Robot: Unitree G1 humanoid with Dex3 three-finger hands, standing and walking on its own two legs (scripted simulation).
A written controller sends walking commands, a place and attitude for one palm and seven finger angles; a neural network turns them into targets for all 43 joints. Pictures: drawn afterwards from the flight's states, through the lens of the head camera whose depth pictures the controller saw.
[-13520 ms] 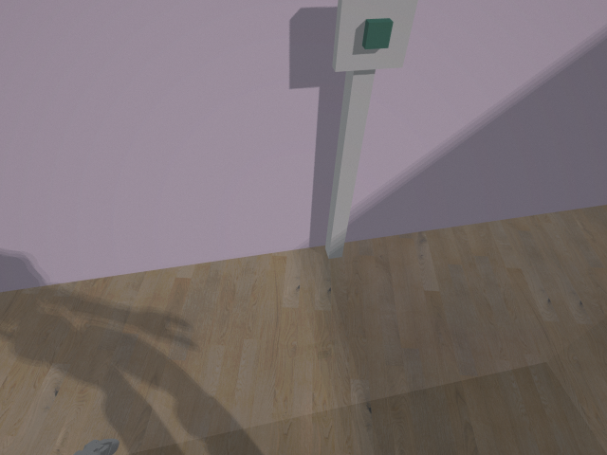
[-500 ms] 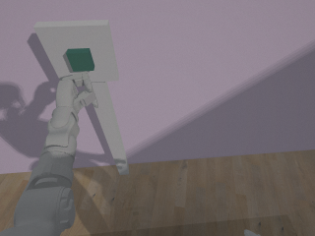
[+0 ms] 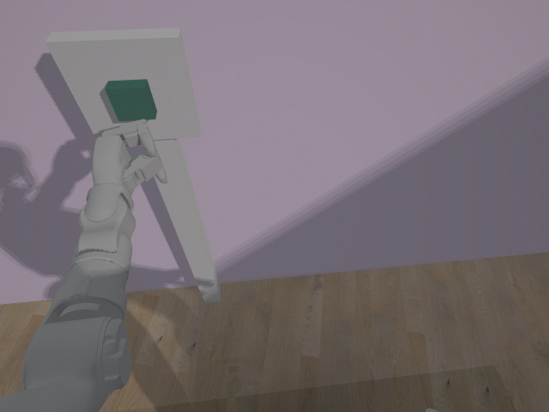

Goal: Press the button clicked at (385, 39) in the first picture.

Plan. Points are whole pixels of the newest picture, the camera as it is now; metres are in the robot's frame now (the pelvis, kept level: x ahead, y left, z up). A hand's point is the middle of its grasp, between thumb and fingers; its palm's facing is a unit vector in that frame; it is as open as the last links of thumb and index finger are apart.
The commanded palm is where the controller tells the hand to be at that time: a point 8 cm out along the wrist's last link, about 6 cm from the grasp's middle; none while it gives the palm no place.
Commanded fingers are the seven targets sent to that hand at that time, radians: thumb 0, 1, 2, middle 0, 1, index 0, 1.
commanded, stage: aim a knuckle at the button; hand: left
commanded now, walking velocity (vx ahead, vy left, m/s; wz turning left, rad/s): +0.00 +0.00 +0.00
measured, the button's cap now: (132, 99) +0.55 +0.23 +0.16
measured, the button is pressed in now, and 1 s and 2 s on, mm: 0 1 5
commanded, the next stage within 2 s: press the button with the knuckle in 0.22 s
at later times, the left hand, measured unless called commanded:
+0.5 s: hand (158, 158) +0.45 +0.18 +0.12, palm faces +0.14 -0.99 +0.00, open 3.1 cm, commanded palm +0.43 +0.23 +0.12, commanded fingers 0.00 0.90 0.90 -1.30 -1.50 -1.30 -1.50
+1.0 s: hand (162, 139) +0.49 +0.18 +0.12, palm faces +0.13 -0.99 +0.00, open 3.1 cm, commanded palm +0.47 +0.23 +0.12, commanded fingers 0.00 0.90 0.90 -1.30 -1.50 -1.30 -1.50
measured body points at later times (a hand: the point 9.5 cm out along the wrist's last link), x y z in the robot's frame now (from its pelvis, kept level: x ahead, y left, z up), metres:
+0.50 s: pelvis +0.00 +0.00 +0.00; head +0.04 +0.00 +0.45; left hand +0.44 +0.23 +0.13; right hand +0.08 -0.26 -0.12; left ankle +0.00 +0.10 -0.72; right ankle +0.01 -0.11 -0.72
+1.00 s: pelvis +0.00 +0.00 -0.01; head +0.07 +0.00 +0.44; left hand +0.48 +0.24 +0.13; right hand +0.02 -0.27 -0.12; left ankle +0.00 +0.10 -0.72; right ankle +0.01 -0.11 -0.72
